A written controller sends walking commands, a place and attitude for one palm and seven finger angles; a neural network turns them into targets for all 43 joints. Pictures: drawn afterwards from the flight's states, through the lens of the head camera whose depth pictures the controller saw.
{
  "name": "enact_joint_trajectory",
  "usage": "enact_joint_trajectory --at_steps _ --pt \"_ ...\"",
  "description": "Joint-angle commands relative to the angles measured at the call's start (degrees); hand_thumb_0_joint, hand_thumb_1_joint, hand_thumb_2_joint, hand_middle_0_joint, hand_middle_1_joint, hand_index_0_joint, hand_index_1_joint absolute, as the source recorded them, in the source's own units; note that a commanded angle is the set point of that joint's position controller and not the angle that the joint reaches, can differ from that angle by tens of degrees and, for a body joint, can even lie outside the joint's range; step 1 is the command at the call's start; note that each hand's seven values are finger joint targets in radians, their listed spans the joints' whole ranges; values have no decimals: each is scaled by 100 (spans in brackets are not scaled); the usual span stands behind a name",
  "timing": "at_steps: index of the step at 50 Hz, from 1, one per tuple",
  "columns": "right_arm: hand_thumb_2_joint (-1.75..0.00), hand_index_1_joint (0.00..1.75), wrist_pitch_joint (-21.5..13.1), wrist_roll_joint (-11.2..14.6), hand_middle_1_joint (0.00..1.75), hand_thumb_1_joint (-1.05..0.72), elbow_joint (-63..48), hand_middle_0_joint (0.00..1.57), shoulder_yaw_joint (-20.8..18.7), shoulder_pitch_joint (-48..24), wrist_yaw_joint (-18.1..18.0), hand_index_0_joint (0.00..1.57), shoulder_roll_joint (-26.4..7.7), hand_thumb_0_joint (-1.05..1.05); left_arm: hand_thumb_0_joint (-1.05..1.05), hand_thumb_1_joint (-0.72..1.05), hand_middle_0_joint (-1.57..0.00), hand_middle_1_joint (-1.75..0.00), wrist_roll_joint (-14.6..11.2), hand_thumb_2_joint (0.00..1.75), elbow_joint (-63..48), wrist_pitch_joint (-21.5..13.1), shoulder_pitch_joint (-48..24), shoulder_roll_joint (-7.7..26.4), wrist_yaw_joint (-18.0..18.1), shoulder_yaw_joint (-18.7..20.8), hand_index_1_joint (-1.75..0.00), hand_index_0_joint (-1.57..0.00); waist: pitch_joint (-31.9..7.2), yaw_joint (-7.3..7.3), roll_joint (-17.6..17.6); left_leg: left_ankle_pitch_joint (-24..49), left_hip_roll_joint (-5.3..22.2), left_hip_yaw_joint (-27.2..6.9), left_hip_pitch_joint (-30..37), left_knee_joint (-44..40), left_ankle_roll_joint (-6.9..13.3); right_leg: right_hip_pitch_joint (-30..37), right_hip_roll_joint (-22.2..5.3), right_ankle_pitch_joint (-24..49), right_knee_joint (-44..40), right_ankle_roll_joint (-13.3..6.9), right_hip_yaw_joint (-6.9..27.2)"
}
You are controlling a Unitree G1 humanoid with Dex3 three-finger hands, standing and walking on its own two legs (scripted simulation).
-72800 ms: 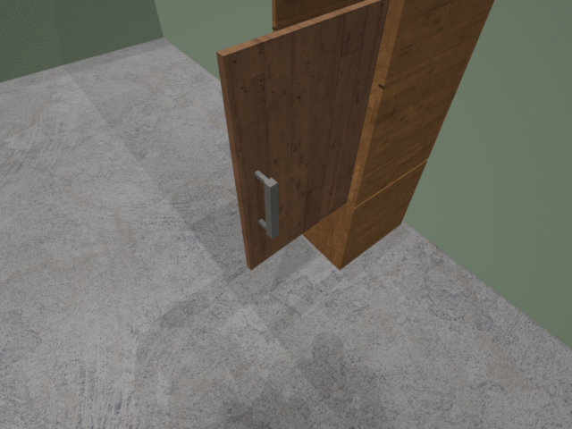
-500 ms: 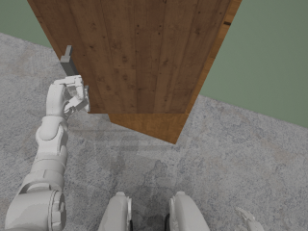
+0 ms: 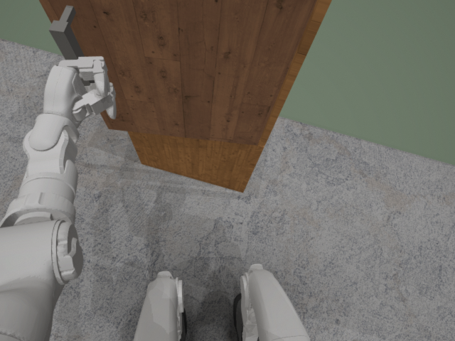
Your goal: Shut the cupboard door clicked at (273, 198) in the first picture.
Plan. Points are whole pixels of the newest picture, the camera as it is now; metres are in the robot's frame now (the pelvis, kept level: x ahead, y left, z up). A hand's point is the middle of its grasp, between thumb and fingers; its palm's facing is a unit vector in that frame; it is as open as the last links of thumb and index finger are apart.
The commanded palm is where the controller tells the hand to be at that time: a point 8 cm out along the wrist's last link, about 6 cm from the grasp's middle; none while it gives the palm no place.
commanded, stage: push the door shut along its arc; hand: left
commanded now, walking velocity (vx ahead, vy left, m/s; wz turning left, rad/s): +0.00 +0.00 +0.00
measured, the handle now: (85, 63) +0.58 +0.21 +0.06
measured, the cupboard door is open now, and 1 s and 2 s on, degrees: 11 0 0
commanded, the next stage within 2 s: pull the fist back off the door in 0.92 s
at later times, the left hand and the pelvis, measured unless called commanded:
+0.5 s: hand (142, 63) +0.57 +0.11 +0.07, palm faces -0.29 -0.96 -0.04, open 3.1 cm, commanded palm +0.57 +0.16 +0.06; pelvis +0.00 +0.00 -0.01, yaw -2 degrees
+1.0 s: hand (147, 53) +0.59 +0.11 +0.07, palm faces -0.36 -0.93 -0.05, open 3.2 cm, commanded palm +0.63 +0.10 +0.06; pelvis -0.01 +0.00 -0.03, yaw -2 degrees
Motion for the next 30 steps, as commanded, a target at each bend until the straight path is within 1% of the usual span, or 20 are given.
enact_joint_trajectory --at_steps 1,2,4,5,7,9,11,12,14,15,16,17,20,21,22,23,25,27,29,30 --pt "-90 30 -140 2 30 -90 -322 20 -356 866 -74 20 -1076 0 0 90 -130 -150 76 90 -1172 -271 -3217 1055 -44 -27 -150 -130 -2926 -435 794 1411 -33 -369 2601 -997 117 794 180 914 -1020 -182 224" --pt "-90 30 -134 -17 30 -90 -321 20 -356 885 -65 20 -1084 0 0 90 -130 -150 116 90 -1203 -275 -3238 1130 -38 10 -150 -130 -3035 -403 954 1445 -31 -391 2686 -993 99 754 177 910 -995 -199 212" --pt "-90 30 -132 -17 30 -90 -300 20 -344 905 -47 20 -1076 0 0 90 -130 -150 166 90 -1060 -230 -3301 987 -62 -155 -150 -130 -2937 -471 1024 1430 -21 -430 2742 -998 84 590 187 879 -980 -211 182" --pt "-90 30 -150 -32 30 -90 -297 20 -350 959 -45 20 -1085 0 0 90 -130 -150 142 90 -1120 -248 -3489 928 -75 -193 -150 -130 -2996 -547 963 1511 -23 -470 2840 -984 101 527 195 920 -960 -211 156" --pt "-90 30 -145 -44 30 -90 -257 20 -344 987 -44 20 -1111 0 0 90 -130 -150 187 90 -1030 -206 -3608 1013 -92 -182 -150 -130 -3000 -555 1139 1501 -3 -507 2905 -985 72 406 187 899 -948 -222 143" --pt "-90 30 -144 -45 30 -90 -249 20 -346 1036 -39 20 -1122 0 0 90 -130 -150 182 90 -994 -142 -3637 1081 -112 -112 -150 -130 -3125 -581 1029 1572 7 -504 2900 -943 88 466 197 947 -946 -214 139" --pt "-90 30 -147 -51 30 -90 -258 20 -329 1072 -36 20 -1130 0 0 90 -130 -150 188 90 -943 -106 -3748 1142 -126 -73 -150 -130 -3185 -583 1150 1718 16 -541 3004 -926 71 342 197 998 -897 -225 118" --pt "-90 30 -135 -57 30 -90 -246 20 -306 1079 -30 20 -1116 0 0 90 -130 -150 206 90 -816 -55 -3754 1145 -118 -70 -150 -130 -3071 -594 1119 1714 20 -544 2917 -913 71 323 206 992 -885 -226 106" --pt "-90 30 -122 -59 30 -90 -266 20 -268 1110 -31 20 -1116 0 0 90 -130 -150 272 90 -560 49 -3860 1281 -74 8 -150 -130 -2816 -685 842 1561 12 -473 2514 -839 121 406 224 941 -909 -204 135" --pt "-90 30 -145 -75 30 -90 -284 20 -255 1140 -38 20 -1112 0 0 90 -130 -150 286 90 -653 22 -4039 1321 -60 27 -150 -130 -2880 -717 936 1599 10 -480 2544 -814 137 364 235 942 -875 -206 127" --pt "-90 30 -145 -84 30 -90 -286 20 -267 1134 -31 20 -1122 0 0 90 -130 -150 319 90 -756 6 -4126 1400 -54 62 -150 -130 -3083 -686 1088 1671 15 -475 2613 -767 125 357 222 986 -848 -204 152" --pt "-90 30 -145 -91 30 -90 -289 20 -263 1144 -22 20 -1116 0 0 90 -130 -150 343 90 -715 28 -4082 1450 -65 92 -150 -130 -3184 -671 1096 1772 15 -467 2626 -726 122 407 230 1046 -822 -211 151" --pt "-90 30 -138 -92 30 -90 -342 20 -227 1213 -14 20 -1103 0 0 90 -130 -150 364 90 -608 95 -3988 1786 -138 342 -150 -130 -3271 -625 1016 2007 13 -388 2447 -634 153 677 257 1242 -780 -208 176" --pt "-90 30 -128 -84 30 -90 -380 20 -220 1201 -5 20 -1100 0 0 90 -130 -150 381 90 -521 165 -3881 1791 -169 358 -150 -130 -3335 -614 1012 2075 13 -351 2362 -590 159 741 255 1330 -764 -189 196" --pt "-90 30 -105 -87 30 -90 -385 20 -212 1228 -5 20 -1108 0 0 90 -130 -150 416 90 -524 215 -3856 1985 -181 489 -150 -130 -3359 -591 963 2145 24 -334 2284 -556 164 826 259 1419 -743 -182 203" --pt "-90 30 -92 -75 30 -90 -422 20 -201 1216 5 20 -1088 0 0 90 -130 -150 451 90 -468 285 -3814 1907 -217 385 -150 -130 -3296 -597 994 2116 12 -289 2174 -538 168 858 270 1448 -745 -176 226" --pt "-90 30 -89 -76 30 -90 -442 20 -189 1272 3 20 -1086 0 0 90 -130 -150 488 90 -542 322 -3924 2133 -256 520 -150 -130 -3345 -587 993 2177 14 -292 2133 -489 179 915 282 1541 -677 -184 219" --pt "-90 30 -79 -69 30 -90 -431 20 -208 1265 -4 20 -1082 0 0 90 -130 -150 475 90 -591 398 -4054 1986 -331 369 -150 -130 -3335 -683 965 2131 31 -268 2096 -446 191 879 286 1560 -718 -150 229" --pt "-90 30 -92 -66 30 -90 -408 20 -218 1313 -23 20 -1091 0 0 90 -130 -150 469 90 -622 477 -4232 2026 -393 354 -150 -130 -3362 -747 881 2038 28 -250 1985 -402 215 932 295 1541 -746 -136 256" --pt "-90 30 -112 -62 30 -90 -394 20 -211 1332 -31 20 -1083 0 0 90 -130 -150 462 90 -637 479 -4354 1979 -434 293 -150 -130 -3354 -767 1002 2084 18 -266 2072 -392 213 822 297 1547 -718 -159 243"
